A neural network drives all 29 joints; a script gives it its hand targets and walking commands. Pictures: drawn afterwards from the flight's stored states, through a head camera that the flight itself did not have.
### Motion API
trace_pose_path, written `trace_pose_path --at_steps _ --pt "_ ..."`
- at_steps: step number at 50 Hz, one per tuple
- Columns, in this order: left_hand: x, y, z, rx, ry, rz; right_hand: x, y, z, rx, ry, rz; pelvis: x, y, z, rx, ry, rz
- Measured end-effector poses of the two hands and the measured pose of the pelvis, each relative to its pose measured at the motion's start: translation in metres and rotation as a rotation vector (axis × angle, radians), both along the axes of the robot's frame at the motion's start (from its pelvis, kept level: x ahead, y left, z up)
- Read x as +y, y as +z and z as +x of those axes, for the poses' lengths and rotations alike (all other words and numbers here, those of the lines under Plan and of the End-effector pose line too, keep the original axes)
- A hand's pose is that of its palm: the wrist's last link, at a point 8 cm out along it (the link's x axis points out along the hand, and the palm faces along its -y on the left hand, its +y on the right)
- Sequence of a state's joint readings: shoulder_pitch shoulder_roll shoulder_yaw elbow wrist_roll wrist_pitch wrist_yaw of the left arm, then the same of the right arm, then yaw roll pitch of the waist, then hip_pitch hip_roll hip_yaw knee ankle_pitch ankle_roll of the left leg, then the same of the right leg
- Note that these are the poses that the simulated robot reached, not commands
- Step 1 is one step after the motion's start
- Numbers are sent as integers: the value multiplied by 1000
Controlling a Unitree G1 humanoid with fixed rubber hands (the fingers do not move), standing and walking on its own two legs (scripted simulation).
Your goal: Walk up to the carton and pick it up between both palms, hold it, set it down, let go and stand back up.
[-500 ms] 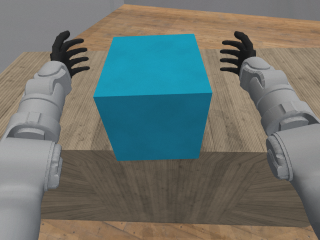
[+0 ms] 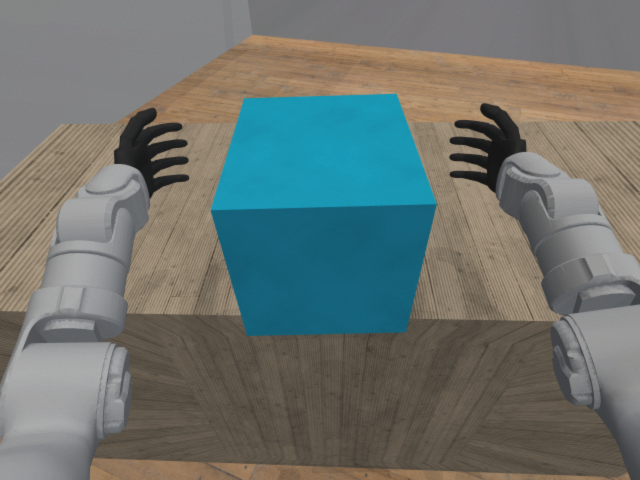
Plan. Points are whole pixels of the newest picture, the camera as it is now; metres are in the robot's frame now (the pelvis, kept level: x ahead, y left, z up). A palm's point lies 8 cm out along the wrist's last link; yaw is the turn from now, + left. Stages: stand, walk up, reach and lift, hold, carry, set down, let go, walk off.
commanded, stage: set down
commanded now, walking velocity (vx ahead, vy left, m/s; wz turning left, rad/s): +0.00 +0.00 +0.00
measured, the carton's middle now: (323, 212) +0.50 +0.00 +0.10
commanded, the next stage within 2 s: none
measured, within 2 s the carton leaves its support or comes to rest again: neither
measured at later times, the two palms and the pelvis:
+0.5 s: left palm (131, 274) +0.35 +0.23 +0.15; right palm (537, 246) +0.35 -0.24 +0.16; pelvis -0.01 -0.01 +0.00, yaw +0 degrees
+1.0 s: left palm (138, 309) +0.31 +0.22 +0.13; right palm (540, 294) +0.31 -0.24 +0.12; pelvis -0.01 -0.01 +0.00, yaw -2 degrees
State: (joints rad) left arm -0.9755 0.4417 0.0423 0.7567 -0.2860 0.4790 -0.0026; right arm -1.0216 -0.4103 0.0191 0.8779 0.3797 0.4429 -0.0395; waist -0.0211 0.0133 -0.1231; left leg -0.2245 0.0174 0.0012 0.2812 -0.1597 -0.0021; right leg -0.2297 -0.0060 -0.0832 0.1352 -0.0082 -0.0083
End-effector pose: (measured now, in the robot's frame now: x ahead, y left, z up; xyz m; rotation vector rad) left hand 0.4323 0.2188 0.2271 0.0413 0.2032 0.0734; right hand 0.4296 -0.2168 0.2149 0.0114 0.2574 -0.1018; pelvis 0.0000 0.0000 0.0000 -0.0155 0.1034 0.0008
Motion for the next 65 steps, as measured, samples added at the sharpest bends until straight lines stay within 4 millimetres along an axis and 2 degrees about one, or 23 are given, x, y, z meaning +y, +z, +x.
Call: trace_pose_path --at_steps 6,11,16,22,27,30,35,42,50,57,65 --pt "-4 -24 -19 34 -16 8 -6 -23 -18 4 -3 20 0 0 0 -18 -5 0" --pt "-10 -31 -33 34 -22 10 -18 -26 -31 -20 -16 25 -3 0 -5 -30 -5 0" --pt "-7 -40 -47 21 -1 -26 -29 -26 -47 -67 -28 -24 -7 0 -8 -65 -10 4" --pt "5 -69 -75 45 28 -40 -28 -49 -72 -47 -24 -15 -13 -1 -10 -97 0 5" --pt "9 -81 -91 45 32 -37 -22 -62 -84 -48 -14 -7 -15 -2 -13 -97 5 6" --pt "9 -84 -97 44 29 -34 -19 -66 -88 -49 -8 7 -15 -2 -15 -93 3 7" --pt "1 -71 -92 32 8 0 -12 -70 -83 -26 24 49 -13 -3 -18 -87 -12 7" --pt "-7 -71 -98 37 -25 5 -18 -67 -94 -76 5 27 -11 -1 -13 -94 -22 5" --pt "-1 -98 -120 67 3 -6 -21 -93 -123 -43 3 22 -13 0 -8 -119 -39 4" --pt "-2 -133 -154 135 6 -14 -12 -127 -154 18 24 31 -12 0 -3 -133 -46 0" --pt "-7 -152 -187 181 6 -15 -13 -145 -182 43 16 29 -10 0 -1 -135 -48 -1"
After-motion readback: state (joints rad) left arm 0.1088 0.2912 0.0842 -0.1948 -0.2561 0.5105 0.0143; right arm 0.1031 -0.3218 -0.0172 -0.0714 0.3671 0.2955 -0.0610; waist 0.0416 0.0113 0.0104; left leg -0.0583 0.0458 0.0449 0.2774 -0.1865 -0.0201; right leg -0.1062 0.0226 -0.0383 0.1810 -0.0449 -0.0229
